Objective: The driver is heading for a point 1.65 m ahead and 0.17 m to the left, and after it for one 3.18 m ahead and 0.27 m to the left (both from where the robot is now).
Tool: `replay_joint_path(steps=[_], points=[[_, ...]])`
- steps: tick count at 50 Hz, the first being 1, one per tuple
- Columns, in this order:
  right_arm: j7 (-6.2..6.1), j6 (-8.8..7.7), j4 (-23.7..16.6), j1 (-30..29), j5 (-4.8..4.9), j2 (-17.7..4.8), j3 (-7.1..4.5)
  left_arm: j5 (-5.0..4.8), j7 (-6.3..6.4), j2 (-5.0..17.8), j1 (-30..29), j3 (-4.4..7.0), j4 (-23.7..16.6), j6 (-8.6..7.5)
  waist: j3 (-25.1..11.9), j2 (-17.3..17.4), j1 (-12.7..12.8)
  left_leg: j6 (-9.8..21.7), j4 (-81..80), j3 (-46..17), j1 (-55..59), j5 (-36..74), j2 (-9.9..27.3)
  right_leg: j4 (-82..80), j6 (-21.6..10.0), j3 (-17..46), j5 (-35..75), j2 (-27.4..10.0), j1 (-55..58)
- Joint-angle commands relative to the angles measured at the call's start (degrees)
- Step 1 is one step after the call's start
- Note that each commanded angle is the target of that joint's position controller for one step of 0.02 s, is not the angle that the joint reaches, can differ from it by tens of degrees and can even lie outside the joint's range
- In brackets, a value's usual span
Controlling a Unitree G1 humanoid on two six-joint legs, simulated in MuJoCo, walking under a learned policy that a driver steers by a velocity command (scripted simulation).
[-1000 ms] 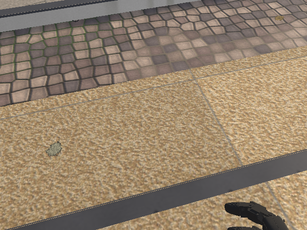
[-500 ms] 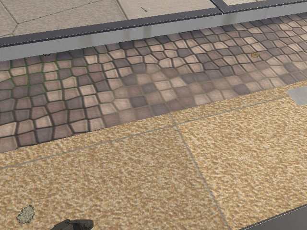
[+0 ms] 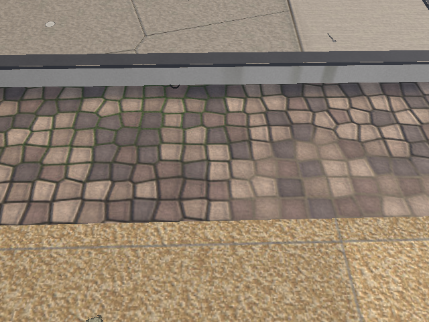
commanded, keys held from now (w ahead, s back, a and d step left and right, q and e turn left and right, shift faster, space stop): q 0.26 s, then no key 0.74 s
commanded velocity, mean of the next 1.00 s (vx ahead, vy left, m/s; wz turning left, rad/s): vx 0.04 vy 0.00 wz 0.27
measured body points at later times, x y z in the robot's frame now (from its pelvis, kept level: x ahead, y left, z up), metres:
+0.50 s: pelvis +0.15 +0.05 -0.12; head +0.18 +0.08 +0.33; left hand +0.27 +0.32 -0.23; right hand +0.32 -0.18 -0.22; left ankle +0.20 +0.14 -0.85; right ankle +0.23 -0.10 -0.71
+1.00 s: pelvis +0.22 -0.01 -0.12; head +0.23 -0.01 +0.33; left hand +0.24 +0.24 -0.25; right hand +0.35 -0.23 -0.26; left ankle +0.20 +0.15 -0.85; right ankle +0.24 -0.11 -0.85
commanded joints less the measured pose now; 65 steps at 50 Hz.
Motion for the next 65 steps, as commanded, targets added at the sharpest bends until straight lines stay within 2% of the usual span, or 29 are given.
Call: replay_joint_path(steps=[1,4,6,8,9,10,11,12,13,14,15,16,17,19,22,26,29,31,33,34,35,36,37,39,42,48,55,63,65], points=[[2.09,-0.21,-5.81,-5.96,-0.19,-2.23,-0.33,-0.74,1.65,8.45,-0.22,2.14,-3.57,0.28,-0.90,-4.57,2.22,-0.69,-13.94,1.48,6.84,13.80,-1.02,2.83,-6.07,1.18,18.49,-13.69,-3.34],[3.69,1.39,-6.69,-7.93,1.15,-2.74,-0.36,-1.09,1.95,8.23,0.22,2.41,-4.16,1.21,0.90,-5.02,3.45,-0.98,-19.86,1.55,7.09,10.62,-1.21,12.21,-4.45,2.60,12.00,-16.53,-2.16],[4.13,1.85,-4.92,-5.20,1.01,-3.46,-0.74,-1.15,1.97,7.64,0.70,2.28,-4.40,2.09,1.00,-3.48,3.02,-0.40,-23.88,2.62,10.00,8.06,-1.32,21.62,-3.00,4.13,10.66,-18.18,-2.26],[2.37,0.70,0.80,10.07,-0.70,-7.17,-3.11,-1.66,0.51,6.87,0.06,1.90,-3.43,2.07,-6.11,0.68,-4.84,2.82,-28.18,8.66,30.82,13.15,-7.13,43.24,-0.45,0.55,15.01,-14.29,-8.71],[0.99,0.13,3.33,16.12,-1.78,-11.88,-4.29,-1.87,-0.41,4.22,2.29,1.17,-3.17,1.70,-9.32,7.02,-7.54,7.07,-25.06,2.57,47.97,35.76,-1.88,64.56,3.41,-0.15,-14.24,-6.81,-23.37],[0.74,-0.94,1.96,16.10,-3.31,-17.14,-3.95,-0.41,-1.11,0.49,7.80,-0.09,-4.66,1.29,-16.60,14.49,-3.51,16.17,-4.72,-11.98,67.40,69.86,9.11,88.48,7.13,7.24,-39.13,-3.06,-46.66],[1.30,-0.84,-0.30,16.85,-1.36,-16.92,-3.66,-1.69,-1.68,4.73,5.53,-0.53,-7.59,0.26,-30.73,11.69,-7.32,24.74,-7.01,-21.74,72.41,68.84,15.37,93.79,8.37,14.89,-35.05,-3.01,-49.87],[0.46,0.46,-1.48,14.70,-0.30,-16.31,-3.31,-2.35,-1.27,6.30,-1.21,-0.76,-11.52,0.15,-32.02,6.24,-7.46,25.96,-13.71,-25.80,69.32,45.30,16.56,94.77,8.04,17.02,-28.46,-2.95,-54.00],[-0.59,1.39,-2.03,10.64,0.35,-15.09,-2.56,-2.14,-0.29,5.64,-3.57,-1.29,-12.63,0.65,-29.11,1.07,-5.14,23.99,-17.91,-28.77,60.93,24.06,17.05,92.58,7.57,17.84,-20.47,-4.39,-55.82],[-1.32,2.07,-4.97,3.73,-0.38,-11.07,-0.66,-1.86,0.85,6.80,-3.28,-1.20,-11.04,2.36,-23.62,-4.93,-3.09,21.96,-20.67,-27.46,47.69,11.88,17.76,86.00,6.15,19.28,-14.05,-6.12,-51.66],[-1.63,2.31,-5.93,-0.16,-1.19,-9.22,0.44,-1.13,1.79,6.83,-2.90,-0.83,-10.16,4.56,-18.05,-3.69,-1.24,20.93,-22.06,-26.43,34.78,8.49,17.50,83.15,5.74,19.24,-11.87,-6.37,-46.17],[-1.80,2.18,-6.24,-0.89,-2.02,-9.39,0.81,-0.05,2.57,6.49,-3.08,-0.80,-10.43,5.97,-15.07,-1.60,-0.78,20.12,-23.22,-24.53,27.78,8.19,15.22,84.21,5.35,17.58,-10.98,-4.69,-43.64],[-1.90,1.67,-6.21,0.10,-2.37,-10.08,0.99,0.04,2.86,9.34,-1.81,0.33,-10.75,6.28,-13.24,-1.23,-0.19,17.80,-23.48,-20.26,23.31,2.61,10.60,78.47,4.75,18.48,-3.21,-3.93,-41.62],[-2.90,1.32,-5.72,0.89,-2.73,-9.99,1.30,0.77,3.22,6.21,-3.12,-0.12,-11.96,6.03,-12.38,1.58,-0.49,16.21,-21.88,-16.94,22.65,7.84,7.50,79.91,5.11,17.01,-0.11,-1.69,-43.64],[-5.43,2.55,-4.70,4.03,-1.99,-6.90,2.74,1.12,3.01,2.45,-5.73,-1.38,-15.28,6.43,-10.90,2.89,-1.50,15.37,-21.51,-13.93,25.09,1.32,4.49,67.88,7.67,16.99,7.69,-0.48,-46.06],[-6.39,4.07,-6.17,2.39,-1.52,-5.98,2.43,1.60,1.41,0.25,-8.87,-2.34,-17.86,6.87,-10.00,4.96,-2.30,12.90,-24.57,-13.29,23.05,-18.38,2.92,40.56,7.87,16.77,11.06,-2.35,-34.90],[-5.08,3.90,-6.51,1.78,-2.21,-5.63,2.13,0.57,0.12,1.65,-5.81,-1.44,-16.26,6.95,-6.84,7.68,-2.32,12.90,-27.54,-14.10,15.58,-27.28,3.40,27.46,5.81,14.98,6.75,-1.33,-20.03],[-3.94,3.53,-6.27,2.20,-1.97,-4.37,2.39,0.19,-0.63,2.39,-3.37,-0.50,-14.41,6.15,-3.81,7.77,-1.91,11.95,-26.69,-14.62,12.94,-31.45,2.76,16.72,3.36,12.87,6.78,0.08,-11.71],[-3.58,2.86,-4.19,6.33,-1.93,-0.29,3.45,0.86,-1.20,1.17,-0.07,-0.34,-12.37,5.44,-2.23,5.26,-1.11,7.52,-23.11,-13.90,11.94,-35.68,-0.85,4.25,1.46,13.58,9.05,-0.83,-4.17],[-3.21,2.21,-3.79,8.61,-2.53,1.86,3.90,2.01,-1.33,4.59,3.30,0.18,-12.07,5.13,-3.91,-2.27,-2.14,3.47,-14.06,-10.34,8.73,-38.56,-4.97,4.36,-0.60,21.46,19.90,-8.62,1.84],[-3.06,1.34,-4.49,10.32,-1.66,2.13,3.59,2.43,-1.73,5.44,4.73,0.50,-11.02,4.99,-4.52,-12.38,-4.36,-0.12,-9.56,-4.16,5.36,-38.12,-8.21,1.16,-6.55,29.31,18.24,-14.47,1.33],[-3.24,0.66,-5.59,4.41,-0.83,-1.88,2.41,2.61,-2.24,3.59,1.85,0.17,-11.01,4.65,-1.31,-14.83,-2.65,-1.82,-11.75,-3.83,8.79,-35.93,-5.37,-5.92,-10.60,36.24,4.76,-16.99,-8.56],[-3.49,0.88,-5.34,1.63,-0.55,-3.15,1.70,2.54,-2.14,1.80,-3.29,-0.50,-12.04,4.28,1.31,-13.34,-3.75,-2.15,-13.24,-3.97,14.40,-29.94,-4.07,-6.80,-8.54,33.77,-4.11,-14.12,-13.83],[-3.47,2.11,-2.91,2.49,-2.10,-0.44,1.90,2.27,-1.76,1.25,-3.94,-0.82,-11.59,4.08,0.32,-12.32,-4.02,-2.38,-14.67,-3.03,24.89,-24.05,-5.59,-6.26,-3.31,25.74,-12.44,-7.85,-19.74],[-3.18,2.12,-0.59,5.04,-1.76,0.64,1.69,1.56,-1.43,1.64,-0.70,-0.79,-9.88,3.58,1.05,-8.88,-4.17,-1.39,-16.23,-3.40,27.14,-22.99,-5.28,-5.22,-0.76,22.20,-10.65,-5.50,-19.12],[-3.52,1.13,3.53,5.20,-1.29,0.50,1.10,0.71,-1.27,1.55,2.95,-0.35,-7.60,2.79,-2.76,-3.04,-2.58,-2.22,-18.22,-4.12,27.13,-18.43,-4.64,-0.08,-2.53,19.57,10.31,-4.65,-10.18],[-4.39,1.78,7.96,6.10,-0.78,-0.14,0.63,0.26,-1.47,0.99,4.22,0.01,-4.35,3.02,-2.85,-2.03,-2.27,-2.26,-18.04,-3.87,28.52,-13.27,-4.36,1.95,-2.57,17.26,21.36,-3.25,-7.09],[-4.97,2.44,11.75,5.46,-0.48,-0.10,0.46,0.09,-1.41,0.98,3.94,0.15,-0.54,3.47,-1.30,-2.46,-2.36,-2.27,-18.51,-3.27,29.66,-12.54,-4.34,1.69,-2.07,16.38,22.08,-2.50,-6.86],[-5.07,2.63,12.85,5.95,-0.22,0.63,0.44,-0.37,-1.08,2.00,5.42,0.62,1.01,3.84,-1.40,-4.30,-1.97,-2.06,-16.02,0.16,28.03,-24.75,-7.08,-0.46,-3.39,17.46,4.49,-2.27,-6.51]])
